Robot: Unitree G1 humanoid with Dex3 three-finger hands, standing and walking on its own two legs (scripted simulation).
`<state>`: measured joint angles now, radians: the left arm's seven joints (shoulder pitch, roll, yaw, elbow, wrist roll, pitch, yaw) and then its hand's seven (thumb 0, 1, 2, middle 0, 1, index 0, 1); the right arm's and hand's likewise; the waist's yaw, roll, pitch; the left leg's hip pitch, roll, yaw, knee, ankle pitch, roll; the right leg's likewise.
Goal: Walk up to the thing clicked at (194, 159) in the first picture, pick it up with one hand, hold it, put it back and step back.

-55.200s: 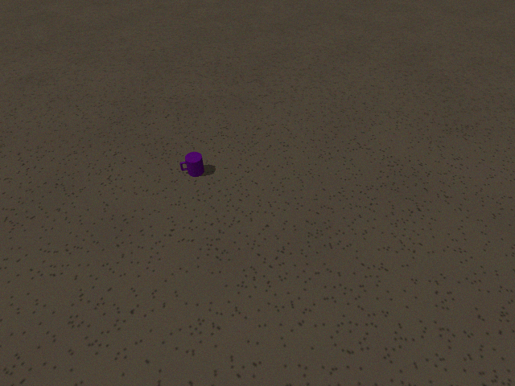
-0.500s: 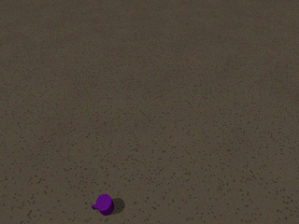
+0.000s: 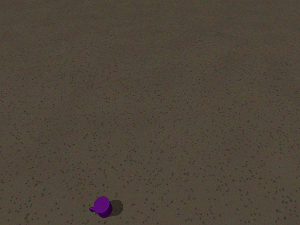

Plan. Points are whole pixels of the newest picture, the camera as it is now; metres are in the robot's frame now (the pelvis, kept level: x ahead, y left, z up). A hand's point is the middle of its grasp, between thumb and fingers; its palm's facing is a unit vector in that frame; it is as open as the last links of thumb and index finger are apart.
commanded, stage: stand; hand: left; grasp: from above
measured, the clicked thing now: (100, 207) +0.37 +0.31 -0.73
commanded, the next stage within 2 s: step back in 0.90 s
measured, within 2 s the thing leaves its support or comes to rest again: neither
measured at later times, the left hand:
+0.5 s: hand out of the picture +0.09 +0.24 -0.16, palm faces +0.01 -0.94 -0.34, open 7.4 cm
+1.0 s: hand out of the picture +0.08 +0.25 -0.16, palm faces +0.01 -0.94 -0.35, open 7.4 cm
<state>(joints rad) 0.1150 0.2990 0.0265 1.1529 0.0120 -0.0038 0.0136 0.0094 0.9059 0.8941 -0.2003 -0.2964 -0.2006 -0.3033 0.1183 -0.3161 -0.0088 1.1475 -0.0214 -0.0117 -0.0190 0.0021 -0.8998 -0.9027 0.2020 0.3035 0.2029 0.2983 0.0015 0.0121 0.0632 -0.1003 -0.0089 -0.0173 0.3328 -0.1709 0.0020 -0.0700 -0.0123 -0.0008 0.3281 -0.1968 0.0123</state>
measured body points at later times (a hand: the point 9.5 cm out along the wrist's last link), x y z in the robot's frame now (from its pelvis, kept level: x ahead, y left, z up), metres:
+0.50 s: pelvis +0.01 -0.01 +0.00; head +0.01 -0.01 +0.45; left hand +0.09 +0.29 -0.13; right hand +0.08 -0.30 -0.14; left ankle +0.01 +0.12 -0.75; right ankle -0.01 -0.13 -0.75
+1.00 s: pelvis -0.01 -0.01 +0.00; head +0.01 -0.01 +0.44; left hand +0.08 +0.29 -0.13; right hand +0.07 -0.32 -0.14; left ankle +0.01 +0.12 -0.75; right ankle -0.01 -0.13 -0.75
